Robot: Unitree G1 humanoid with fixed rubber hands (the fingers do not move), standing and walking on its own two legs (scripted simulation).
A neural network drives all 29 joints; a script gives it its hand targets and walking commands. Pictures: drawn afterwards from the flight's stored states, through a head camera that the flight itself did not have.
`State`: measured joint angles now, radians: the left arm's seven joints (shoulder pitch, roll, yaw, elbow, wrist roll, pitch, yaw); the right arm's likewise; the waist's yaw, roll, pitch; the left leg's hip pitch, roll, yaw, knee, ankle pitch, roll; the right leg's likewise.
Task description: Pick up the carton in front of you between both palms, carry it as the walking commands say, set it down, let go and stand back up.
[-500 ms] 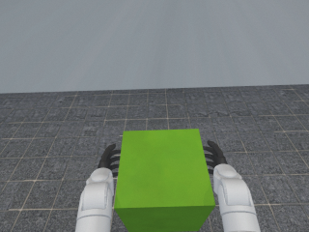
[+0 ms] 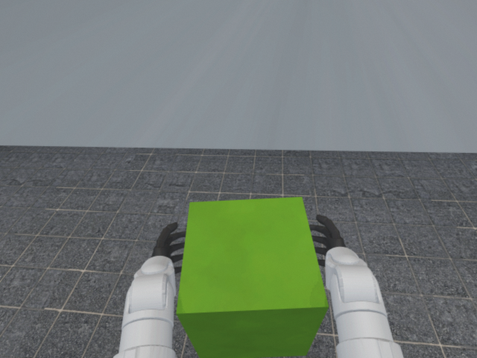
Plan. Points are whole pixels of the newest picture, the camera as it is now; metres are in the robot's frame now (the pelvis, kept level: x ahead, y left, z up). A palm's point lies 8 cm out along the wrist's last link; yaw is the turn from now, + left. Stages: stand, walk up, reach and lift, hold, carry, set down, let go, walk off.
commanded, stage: hold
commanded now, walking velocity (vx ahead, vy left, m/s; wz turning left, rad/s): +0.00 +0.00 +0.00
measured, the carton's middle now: (249, 281) +0.30 +0.00 -0.03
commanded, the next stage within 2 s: set down in 0.24 s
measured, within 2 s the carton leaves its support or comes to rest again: neither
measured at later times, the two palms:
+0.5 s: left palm (167, 252) +0.33 +0.15 +0.03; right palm (327, 244) +0.33 -0.15 +0.03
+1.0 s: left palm (188, 284) +0.38 +0.15 -0.17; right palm (310, 279) +0.37 -0.15 -0.17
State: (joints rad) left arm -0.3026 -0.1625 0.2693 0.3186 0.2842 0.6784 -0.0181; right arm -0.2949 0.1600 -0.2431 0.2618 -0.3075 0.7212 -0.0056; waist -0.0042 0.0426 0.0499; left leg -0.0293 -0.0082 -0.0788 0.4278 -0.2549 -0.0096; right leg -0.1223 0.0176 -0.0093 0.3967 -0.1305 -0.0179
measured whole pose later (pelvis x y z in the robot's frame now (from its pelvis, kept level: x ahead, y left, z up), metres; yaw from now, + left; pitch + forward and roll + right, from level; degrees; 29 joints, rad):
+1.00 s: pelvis -0.03 +0.02 -0.10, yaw +0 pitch +32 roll +1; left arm -0.63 -0.14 0.41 0.53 0.19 0.17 0.05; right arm -0.64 0.10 -0.41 0.51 -0.24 0.20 0.00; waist -0.01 0.04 -0.07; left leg -1.22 -0.10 -0.07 1.08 -0.42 -0.01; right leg -1.31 0.03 0.09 1.02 -0.28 0.03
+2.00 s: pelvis -0.08 +0.01 -0.34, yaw +3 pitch +48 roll +1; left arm -1.26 0.14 0.33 0.86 0.11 0.23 0.08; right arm -1.17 -0.05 -0.47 0.71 -0.16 0.25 -0.11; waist -0.05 0.02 0.03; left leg -2.19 -0.18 -0.05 1.98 -0.62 -0.06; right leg -2.28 0.09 0.10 1.89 -0.43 0.08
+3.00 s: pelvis -0.07 +0.02 -0.40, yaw +3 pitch +40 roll -2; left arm -1.42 0.20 0.23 1.08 0.10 0.15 0.06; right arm -1.32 -0.21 -0.47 1.01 -0.09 0.15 -0.04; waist -0.07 -0.01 0.26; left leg -2.23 -0.15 -0.03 2.22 -0.68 -0.03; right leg -2.30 0.05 0.05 2.12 -0.51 0.08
